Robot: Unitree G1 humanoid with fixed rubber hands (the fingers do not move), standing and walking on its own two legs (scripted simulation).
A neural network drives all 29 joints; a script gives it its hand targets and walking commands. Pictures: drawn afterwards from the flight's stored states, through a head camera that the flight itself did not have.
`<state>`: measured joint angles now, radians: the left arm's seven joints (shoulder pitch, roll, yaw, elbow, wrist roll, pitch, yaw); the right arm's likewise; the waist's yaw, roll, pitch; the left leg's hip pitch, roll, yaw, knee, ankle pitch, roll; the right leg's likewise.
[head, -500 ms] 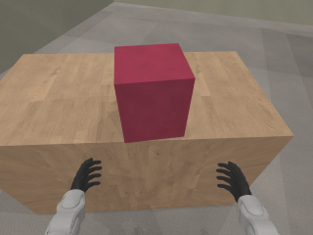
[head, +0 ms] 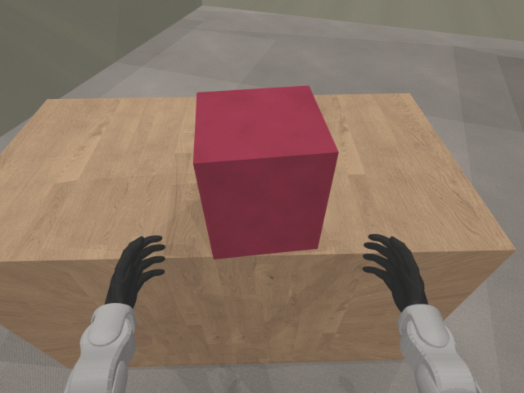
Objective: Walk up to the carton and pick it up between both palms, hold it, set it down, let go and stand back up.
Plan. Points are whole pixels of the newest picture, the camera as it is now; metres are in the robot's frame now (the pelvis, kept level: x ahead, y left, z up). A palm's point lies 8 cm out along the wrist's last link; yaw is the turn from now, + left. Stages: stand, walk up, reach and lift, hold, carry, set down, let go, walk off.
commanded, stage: reach and lift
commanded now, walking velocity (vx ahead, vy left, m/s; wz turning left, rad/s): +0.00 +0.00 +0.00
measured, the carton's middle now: (260, 174) +0.49 +0.05 +0.06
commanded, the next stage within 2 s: none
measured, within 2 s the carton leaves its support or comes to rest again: neither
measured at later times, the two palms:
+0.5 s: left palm (134, 232) +0.31 +0.22 +0.10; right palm (396, 227) +0.34 -0.17 +0.10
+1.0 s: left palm (128, 177) +0.37 +0.23 +0.15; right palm (393, 166) +0.41 -0.16 +0.15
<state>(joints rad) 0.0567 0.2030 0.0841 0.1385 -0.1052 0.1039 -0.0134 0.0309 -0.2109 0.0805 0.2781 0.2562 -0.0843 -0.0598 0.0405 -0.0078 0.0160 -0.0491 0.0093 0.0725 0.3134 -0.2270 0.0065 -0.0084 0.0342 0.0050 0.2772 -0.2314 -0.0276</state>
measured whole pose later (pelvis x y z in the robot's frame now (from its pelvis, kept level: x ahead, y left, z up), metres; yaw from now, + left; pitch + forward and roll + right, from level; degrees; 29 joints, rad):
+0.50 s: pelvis -0.04 -0.01 +0.00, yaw +0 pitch +1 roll +0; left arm -0.45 0.22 0.16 0.38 -0.11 0.30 0.03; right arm -0.50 -0.22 0.05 0.54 0.30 0.15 -0.11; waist 0.04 -0.03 0.00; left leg -0.18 0.02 0.07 0.32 -0.16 0.00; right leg -0.16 0.04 0.00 0.33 -0.19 -0.04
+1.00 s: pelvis -0.03 -0.01 +0.00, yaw +1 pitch +6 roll -1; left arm -0.80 0.31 0.13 0.60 -0.15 0.41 0.05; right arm -0.88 -0.31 0.05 0.82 0.38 0.24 -0.11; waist 0.05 -0.02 -0.06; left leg -0.30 0.03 0.05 0.37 -0.18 0.00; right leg -0.24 0.05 -0.02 0.31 -0.17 -0.04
